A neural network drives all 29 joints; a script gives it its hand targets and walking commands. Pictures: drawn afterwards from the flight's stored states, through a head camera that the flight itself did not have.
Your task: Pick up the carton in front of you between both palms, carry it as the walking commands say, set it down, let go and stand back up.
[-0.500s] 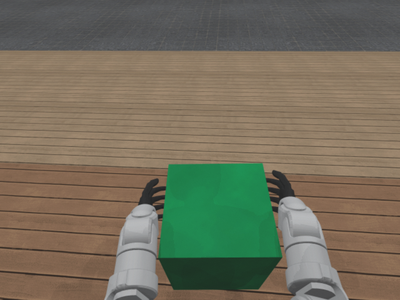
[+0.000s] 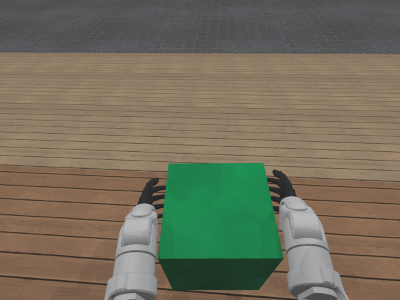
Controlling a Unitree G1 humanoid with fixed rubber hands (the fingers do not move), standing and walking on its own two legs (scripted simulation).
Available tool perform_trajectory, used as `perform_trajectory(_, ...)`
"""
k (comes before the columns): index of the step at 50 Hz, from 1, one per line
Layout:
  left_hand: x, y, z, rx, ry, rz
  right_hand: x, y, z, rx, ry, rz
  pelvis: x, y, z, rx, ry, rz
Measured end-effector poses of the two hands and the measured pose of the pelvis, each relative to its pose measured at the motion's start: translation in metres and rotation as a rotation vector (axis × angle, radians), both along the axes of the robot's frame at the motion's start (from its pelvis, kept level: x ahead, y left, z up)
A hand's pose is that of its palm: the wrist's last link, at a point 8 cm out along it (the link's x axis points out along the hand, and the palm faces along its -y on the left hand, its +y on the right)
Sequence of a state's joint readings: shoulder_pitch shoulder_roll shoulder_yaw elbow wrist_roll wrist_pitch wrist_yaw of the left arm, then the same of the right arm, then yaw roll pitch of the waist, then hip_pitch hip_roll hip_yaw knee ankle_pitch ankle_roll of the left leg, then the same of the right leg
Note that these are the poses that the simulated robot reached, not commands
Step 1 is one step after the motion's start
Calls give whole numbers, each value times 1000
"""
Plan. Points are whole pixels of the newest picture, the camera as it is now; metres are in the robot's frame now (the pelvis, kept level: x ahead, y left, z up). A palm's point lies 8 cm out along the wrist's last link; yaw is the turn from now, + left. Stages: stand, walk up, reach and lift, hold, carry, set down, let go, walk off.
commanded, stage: reach and lift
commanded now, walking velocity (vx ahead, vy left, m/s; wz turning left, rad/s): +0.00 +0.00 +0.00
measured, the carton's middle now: (215, 229) +0.28 +0.00 -0.05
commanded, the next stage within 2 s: hold in 0.24 s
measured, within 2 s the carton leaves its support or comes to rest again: neither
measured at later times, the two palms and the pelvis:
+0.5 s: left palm (144, 208) +0.28 +0.15 +0.05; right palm (290, 200) +0.29 -0.15 +0.06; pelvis +0.00 +0.00 +0.00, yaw +0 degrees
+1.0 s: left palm (144, 205) +0.29 +0.15 +0.05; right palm (290, 198) +0.29 -0.15 +0.06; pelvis +0.00 +0.00 +0.00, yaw -1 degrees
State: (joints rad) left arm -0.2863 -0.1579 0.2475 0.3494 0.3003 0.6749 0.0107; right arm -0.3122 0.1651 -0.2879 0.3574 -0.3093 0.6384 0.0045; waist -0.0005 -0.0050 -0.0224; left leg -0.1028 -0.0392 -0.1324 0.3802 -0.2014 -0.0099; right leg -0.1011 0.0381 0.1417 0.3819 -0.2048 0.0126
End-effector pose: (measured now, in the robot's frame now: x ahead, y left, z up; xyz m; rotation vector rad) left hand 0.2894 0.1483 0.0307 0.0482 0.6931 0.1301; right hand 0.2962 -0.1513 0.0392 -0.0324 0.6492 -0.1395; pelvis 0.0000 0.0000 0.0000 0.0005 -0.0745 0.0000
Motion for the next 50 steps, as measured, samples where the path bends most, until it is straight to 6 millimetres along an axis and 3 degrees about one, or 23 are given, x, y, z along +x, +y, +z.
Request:
perform_trajectory(13,-2,0,6,5,-1,-2,-1,0,6,-5,-2,7,4,-1,2,0,-14,2)
perform_trajectory(21,-4,0,21,3,-30,-1,-5,0,21,-2,-31,3,2,-1,2,0,-33,0)
perform_trajectory(36,-8,0,21,-6,-15,4,-9,0,21,6,-16,-7,-8,0,1,0,-50,-1)
perform_trajectory(50,-1,-1,22,0,-31,4,-1,-1,21,10,-32,-6,-3,0,-3,5,12,-13)
